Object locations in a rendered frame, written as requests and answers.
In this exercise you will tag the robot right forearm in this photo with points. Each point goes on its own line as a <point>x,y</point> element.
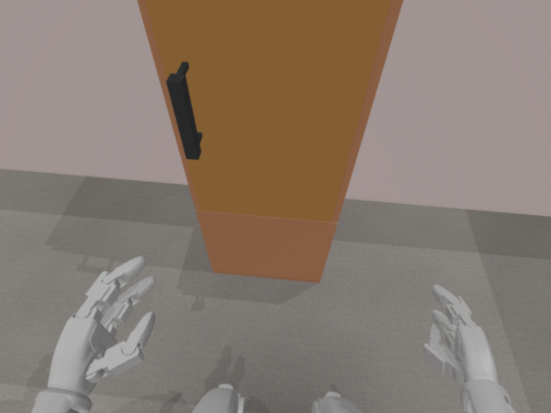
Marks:
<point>484,396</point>

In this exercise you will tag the robot left forearm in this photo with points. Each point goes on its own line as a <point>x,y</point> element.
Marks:
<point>53,400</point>

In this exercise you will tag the robot thigh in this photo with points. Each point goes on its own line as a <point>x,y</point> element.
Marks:
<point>221,400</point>
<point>332,404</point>

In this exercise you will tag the handle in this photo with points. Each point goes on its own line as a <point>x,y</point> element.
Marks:
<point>181,103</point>

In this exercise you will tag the cupboard door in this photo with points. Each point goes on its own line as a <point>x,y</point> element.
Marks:
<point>276,88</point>

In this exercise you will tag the left robot hand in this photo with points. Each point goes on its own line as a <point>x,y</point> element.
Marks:
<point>75,366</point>

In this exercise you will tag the robot right thigh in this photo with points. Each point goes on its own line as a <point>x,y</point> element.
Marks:
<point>332,404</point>

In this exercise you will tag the right robot hand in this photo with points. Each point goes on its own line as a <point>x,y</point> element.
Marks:
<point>472,357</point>

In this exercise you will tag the robot left thigh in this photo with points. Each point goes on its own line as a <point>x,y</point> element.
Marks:
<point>221,400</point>

